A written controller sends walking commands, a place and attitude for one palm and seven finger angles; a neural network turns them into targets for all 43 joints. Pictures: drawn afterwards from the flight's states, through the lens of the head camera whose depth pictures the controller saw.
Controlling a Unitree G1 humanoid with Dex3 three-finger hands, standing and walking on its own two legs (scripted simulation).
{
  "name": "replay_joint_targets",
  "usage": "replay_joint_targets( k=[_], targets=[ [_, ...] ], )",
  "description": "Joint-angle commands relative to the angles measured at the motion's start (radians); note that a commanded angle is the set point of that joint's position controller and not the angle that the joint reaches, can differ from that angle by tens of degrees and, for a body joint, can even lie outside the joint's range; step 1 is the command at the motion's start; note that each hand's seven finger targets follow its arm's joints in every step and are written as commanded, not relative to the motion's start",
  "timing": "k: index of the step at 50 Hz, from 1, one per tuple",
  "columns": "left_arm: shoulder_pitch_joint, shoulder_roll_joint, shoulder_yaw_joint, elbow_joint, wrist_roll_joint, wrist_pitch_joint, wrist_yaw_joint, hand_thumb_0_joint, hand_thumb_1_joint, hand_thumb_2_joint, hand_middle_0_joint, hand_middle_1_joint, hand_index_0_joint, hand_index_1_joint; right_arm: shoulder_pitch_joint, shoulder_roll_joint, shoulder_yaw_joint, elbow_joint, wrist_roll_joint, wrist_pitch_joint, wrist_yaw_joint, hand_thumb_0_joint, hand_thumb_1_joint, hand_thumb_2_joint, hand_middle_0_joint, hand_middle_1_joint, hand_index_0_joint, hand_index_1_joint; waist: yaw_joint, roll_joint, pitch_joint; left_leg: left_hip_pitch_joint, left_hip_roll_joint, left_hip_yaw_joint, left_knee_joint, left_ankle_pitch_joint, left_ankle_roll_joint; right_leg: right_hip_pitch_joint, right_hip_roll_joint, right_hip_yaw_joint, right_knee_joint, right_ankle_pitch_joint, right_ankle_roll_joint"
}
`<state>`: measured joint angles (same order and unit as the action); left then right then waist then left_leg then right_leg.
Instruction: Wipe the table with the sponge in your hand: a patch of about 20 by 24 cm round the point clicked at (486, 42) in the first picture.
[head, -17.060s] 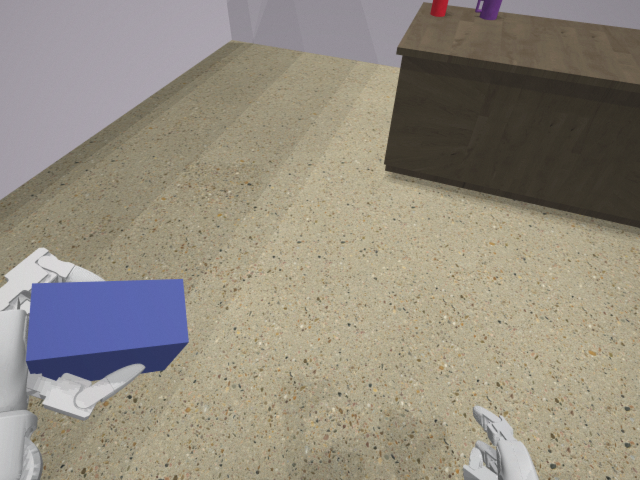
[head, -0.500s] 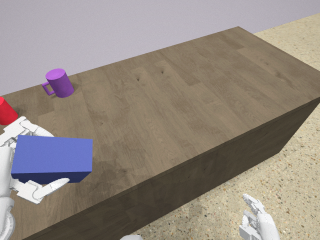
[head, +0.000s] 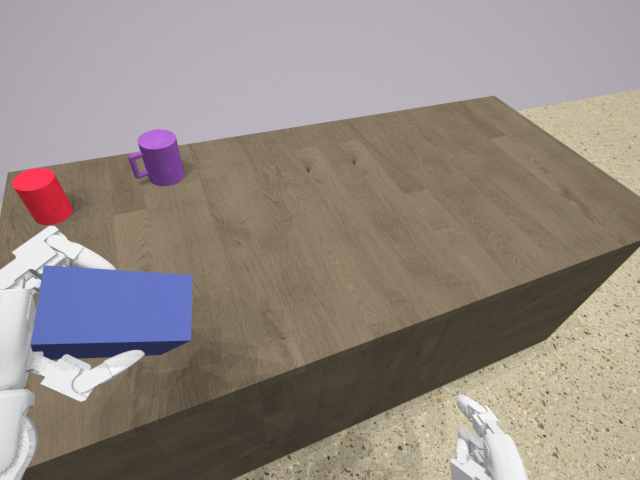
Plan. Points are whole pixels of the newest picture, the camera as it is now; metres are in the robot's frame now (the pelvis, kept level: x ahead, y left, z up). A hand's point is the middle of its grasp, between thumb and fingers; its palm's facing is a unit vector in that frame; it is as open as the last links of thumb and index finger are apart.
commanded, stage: come to a stop and stand still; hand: left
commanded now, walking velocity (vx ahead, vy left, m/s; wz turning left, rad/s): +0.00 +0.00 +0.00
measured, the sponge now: (134, 318) +0.23 +0.22 +0.14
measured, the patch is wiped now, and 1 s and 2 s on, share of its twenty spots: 0.00 0.00 0.00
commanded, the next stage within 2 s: look again from close up in 1.18 s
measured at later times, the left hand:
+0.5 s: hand (102, 271) +0.26 +0.26 +0.16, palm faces +0.33 -0.85 -0.41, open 10.4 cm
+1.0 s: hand (113, 288) +0.24 +0.24 +0.16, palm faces +0.37 -0.85 -0.36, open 10.4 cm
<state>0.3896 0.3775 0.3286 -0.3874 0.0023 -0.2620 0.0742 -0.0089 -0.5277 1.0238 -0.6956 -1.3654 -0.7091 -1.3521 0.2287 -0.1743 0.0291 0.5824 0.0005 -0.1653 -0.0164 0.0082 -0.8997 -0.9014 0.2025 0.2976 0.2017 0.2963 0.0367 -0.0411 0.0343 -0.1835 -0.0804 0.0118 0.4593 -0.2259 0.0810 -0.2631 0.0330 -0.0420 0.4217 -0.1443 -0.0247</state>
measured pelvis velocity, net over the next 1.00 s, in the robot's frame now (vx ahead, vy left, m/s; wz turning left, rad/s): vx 0.03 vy -0.01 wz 0.01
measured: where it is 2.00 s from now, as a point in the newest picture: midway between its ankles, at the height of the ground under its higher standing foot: outside the picture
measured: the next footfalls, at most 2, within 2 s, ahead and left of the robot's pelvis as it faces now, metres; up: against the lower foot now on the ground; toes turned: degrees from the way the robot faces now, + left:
none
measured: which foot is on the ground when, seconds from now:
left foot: down 0.00-1.00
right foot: down 0.00-1.00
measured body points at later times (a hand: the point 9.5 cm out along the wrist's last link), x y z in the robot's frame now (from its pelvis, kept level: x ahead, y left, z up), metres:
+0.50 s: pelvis +0.04 +0.01 +0.00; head +0.07 +0.03 +0.45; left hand +0.24 +0.30 +0.18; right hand +0.23 -0.21 -0.07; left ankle +0.02 +0.06 -0.74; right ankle +0.08 -0.09 -0.74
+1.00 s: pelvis +0.03 -0.01 +0.00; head +0.04 +0.01 +0.45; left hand +0.22 +0.28 +0.18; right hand +0.22 -0.22 -0.07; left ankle +0.02 +0.06 -0.74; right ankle +0.08 -0.09 -0.74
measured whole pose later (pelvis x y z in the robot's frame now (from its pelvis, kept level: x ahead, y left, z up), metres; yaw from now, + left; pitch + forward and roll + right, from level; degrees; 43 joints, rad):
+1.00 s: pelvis +0.03 -0.01 +0.00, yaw +1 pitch -1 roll -1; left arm 0.42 0.35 0.31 -0.44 -0.03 -0.20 0.09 -0.01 -0.53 1.02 -0.70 -1.36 -0.71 -1.35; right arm 0.20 -0.20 0.03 0.59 0.00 -0.14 -0.04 0.01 -0.90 -0.90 0.20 0.30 0.20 0.30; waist 0.04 -0.02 0.04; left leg -0.16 -0.07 -0.01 0.41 -0.24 0.07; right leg -0.23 0.05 -0.04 0.35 -0.11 -0.05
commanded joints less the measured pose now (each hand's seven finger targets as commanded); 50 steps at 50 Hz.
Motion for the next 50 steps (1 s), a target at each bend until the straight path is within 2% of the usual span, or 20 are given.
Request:
replay_joint_targets(
  k=[1,4,7,11,14,17,18,19,21,22,23,27,29,37,38,42,43,47,48,50],
  targets=[
    [-0.170,0.145,0.112,-0.231,-0.019,-0.067,0.028,0.000,0.100,1.300,-1.200,-1.600,-1.200,-1.600,-0.074,-0.151,-0.054,-0.151,0.008,-0.059,-0.014,0.000,-0.900,-0.900,0.200,0.300,0.200,0.300,-0.006,0.120,-0.032,-0.287,0.191,-0.199,-0.260,-0.295,-0.017,0.247,-0.058,0.112,-0.016,-0.115,0.015],
    [-0.206,0.139,0.090,-0.261,-0.020,-0.068,0.032,0.000,0.100,1.300,-1.200,-1.600,-1.200,-1.600,-0.083,-0.149,-0.049,-0.147,0.005,-0.069,-0.015,0.000,-0.900,-0.900,0.200,0.300,0.200,0.300,-0.007,0.116,-0.073,-0.187,0.179,-0.194,-0.224,-0.119,-0.042,0.238,-0.062,0.107,-0.035,-0.028,0.010],
    [-0.214,0.137,0.086,-0.295,-0.013,-0.068,0.033,0.000,0.100,1.300,-1.200,-1.600,-1.200,-1.600,-0.090,-0.151,-0.050,-0.139,0.006,-0.080,-0.013,0.000,-0.900,-0.900,0.200,0.300,0.200,0.300,-0.006,0.167,-0.097,-0.163,0.169,-0.173,-0.223,-0.070,-0.067,0.256,-0.058,0.103,-0.023,0.012,0.007],
    [-0.165,0.130,0.085,-0.267,-0.023,-0.061,0.038,0.000,0.100,1.300,-1.200,-1.600,-1.200,-1.600,-0.074,-0.156,-0.058,-0.137,0.004,-0.074,-0.010,0.000,-0.900,-0.900,0.200,0.300,0.200,0.300,-0.002,0.084,-0.116,-0.125,0.161,-0.167,-0.181,0.070,-0.090,0.264,-0.071,0.109,-0.029,0.092,-0.001],
    [-0.128,0.139,0.100,-0.267,-0.033,-0.057,0.035,0.000,0.100,1.300,-1.200,-1.600,-1.200,-1.600,-0.084,-0.155,-0.061,-0.137,0.006,-0.063,-0.008,0.000,-0.900,-0.900,0.200,0.300,0.200,0.300,-0.004,0.111,-0.139,-0.063,0.163,-0.163,-0.157,0.245,-0.131,0.244,-0.070,0.093,-0.012,0.162,-0.007],
    [-0.060,0.171,0.145,-0.283,-0.043,-0.052,0.034,0.000,0.100,1.300,-1.200,-1.600,-1.200,-1.600,-0.099,-0.153,-0.062,-0.142,0.011,-0.054,-0.008,0.000,-0.900,-0.900,0.200,0.300,0.200,0.300,-0.006,0.107,-0.168,-0.030,0.160,-0.151,-0.127,0.374,-0.145,0.255,-0.071,0.088,0.000,0.245,-0.012],
    [-0.048,0.136,0.115,-0.270,-0.051,-0.053,0.027,0.000,0.100,1.300,-1.200,-1.600,-1.200,-1.600,-0.089,-0.154,-0.058,-0.142,0.006,-0.043,-0.008,0.000,-0.900,-0.900,0.200,0.300,0.200,0.300,-0.009,0.102,-0.165,-0.043,0.161,-0.150,-0.129,0.398,-0.153,0.259,-0.071,0.071,0.003,0.239,-0.010],
    [-0.037,0.153,0.128,-0.290,-0.052,-0.051,0.026,0.000,0.100,1.300,-1.200,-1.600,-1.200,-1.600,-0.089,-0.154,-0.066,-0.153,0.009,-0.041,-0.008,0.000,-0.900,-0.900,0.200,0.300,0.200,0.300,-0.007,0.112,-0.174,-0.029,0.166,-0.150,-0.119,0.420,-0.157,0.258,-0.074,0.075,0.003,0.252,-0.014],
    [-0.009,0.158,0.140,-0.296,-0.058,-0.049,0.026,0.000,0.100,1.300,-1.200,-1.600,-1.200,-1.600,-0.088,-0.157,-0.068,-0.159,0.009,-0.035,-0.010,0.000,-0.900,-0.900,0.200,0.300,0.200,0.300,-0.009,0.093,-0.181,-0.048,0.166,-0.148,-0.108,0.398,-0.149,0.280,-0.081,0.083,0.001,0.281,-0.018],
    [0.006,0.169,0.155,-0.316,-0.059,-0.046,0.029,0.000,0.100,1.300,-1.200,-1.600,-1.200,-1.600,-0.105,-0.155,-0.066,-0.156,0.016,-0.037,-0.011,0.000,-0.900,-0.900,0.200,0.300,0.200,0.300,-0.011,0.112,-0.190,-0.019,0.159,-0.144,-0.108,0.424,-0.152,0.259,-0.076,0.087,0.009,0.288,-0.019],
    [0.013,0.143,0.130,-0.300,-0.065,-0.047,0.024,0.000,0.100,1.300,-1.200,-1.600,-1.200,-1.600,-0.092,-0.155,-0.060,-0.155,0.009,-0.029,-0.012,0.000,-0.900,-0.900,0.200,0.300,0.200,0.300,-0.011,0.098,-0.182,-0.032,0.163,-0.144,-0.117,0.430,-0.155,0.257,-0.074,0.068,0.010,0.266,-0.012],
    [0.002,0.176,0.155,-0.359,-0.064,-0.043,0.031,0.000,0.100,1.300,-1.200,-1.600,-1.200,-1.600,-0.112,-0.157,-0.066,-0.159,0.016,-0.031,-0.020,0.000,-0.900,-0.900,0.200,0.300,0.200,0.300,-0.013,0.126,-0.210,0.004,0.166,-0.140,-0.097,0.447,-0.150,0.251,-0.077,0.092,0.014,0.299,-0.017],
    [-0.004,0.158,0.133,-0.341,-0.068,-0.039,0.030,0.000,0.100,1.300,-1.200,-1.600,-1.200,-1.600,-0.097,-0.160,-0.070,-0.163,0.011,-0.029,-0.024,0.000,-0.900,-0.900,0.200,0.300,0.200,0.300,-0.013,0.114,-0.194,-0.015,0.168,-0.149,-0.096,0.430,-0.149,0.254,-0.082,0.088,0.008,0.295,-0.019],
    [-0.046,0.150,0.115,-0.311,-0.062,-0.016,0.043,0.000,0.100,1.300,-1.200,-1.600,-1.200,-1.600,-0.120,-0.162,-0.063,-0.146,0.017,-0.029,-0.033,0.000,-0.900,-0.900,0.200,0.300,0.200,0.300,-0.015,0.112,-0.160,-0.029,0.155,-0.142,-0.125,0.252,-0.118,0.222,-0.087,0.128,-0.031,0.228,-0.013],
    [-0.046,0.127,0.096,-0.283,-0.065,-0.018,0.041,0.000,0.100,1.300,-1.200,-1.600,-1.200,-1.600,-0.112,-0.161,-0.056,-0.145,0.007,-0.024,-0.034,0.000,-0.900,-0.900,0.200,0.300,0.200,0.300,-0.013,0.090,-0.152,-0.053,0.157,-0.143,-0.134,0.215,-0.108,0.231,-0.089,0.114,-0.041,0.200,-0.007],
    [-0.068,0.155,0.112,-0.305,-0.058,-0.011,0.047,0.000,0.100,1.300,-1.200,-1.600,-1.200,-1.600,-0.127,-0.160,-0.059,-0.145,0.015,-0.030,-0.035,0.000,-0.900,-0.900,0.200,0.300,0.200,0.300,-0.012,0.110,-0.131,-0.068,0.152,-0.148,-0.154,0.121,-0.091,0.215,-0.089,0.143,-0.070,0.139,-0.007],
    [-0.067,0.127,0.088,-0.286,-0.060,-0.015,0.044,0.000,0.100,1.300,-1.200,-1.600,-1.200,-1.600,-0.117,-0.158,-0.052,-0.146,0.007,-0.026,-0.034,0.000,-0.900,-0.900,0.200,0.300,0.200,0.300,-0.010,0.084,-0.128,-0.088,0.152,-0.151,-0.161,0.095,-0.084,0.225,-0.089,0.129,-0.073,0.104,-0.004],
    [-0.066,0.164,0.121,-0.301,-0.053,-0.010,0.048,0.000,0.100,1.300,-1.200,-1.600,-1.200,-1.600,-0.128,-0.159,-0.056,-0.146,0.013,-0.033,-0.033,0.000,-0.900,-0.900,0.200,0.300,0.200,0.300,-0.010,0.104,-0.117,-0.092,0.148,-0.153,-0.172,0.043,-0.071,0.209,-0.085,0.150,-0.098,0.068,-0.004],
    [-0.063,0.138,0.100,-0.275,-0.057,-0.014,0.046,0.000,0.100,1.300,-1.200,-1.600,-1.200,-1.600,-0.120,-0.156,-0.048,-0.146,0.006,-0.027,-0.033,0.000,-0.900,-0.900,0.200,0.300,0.200,0.300,-0.009,0.088,-0.119,-0.112,0.149,-0.152,-0.177,0.020,-0.063,0.223,-0.088,0.138,-0.101,0.039,0.001],
    [-0.053,0.145,0.109,-0.272,-0.056,-0.011,0.046,0.000,0.100,1.300,-1.200,-1.600,-1.200,-1.600,-0.113,-0.161,-0.055,-0.149,0.008,-0.030,-0.032,0.000,-0.900,-0.900,0.200,0.300,0.200,0.300,-0.009,0.063,-0.125,-0.110,0.142,-0.151,-0.165,0.017,-0.060,0.224,-0.094,0.154,-0.118,0.035,-0.003]
  ],
)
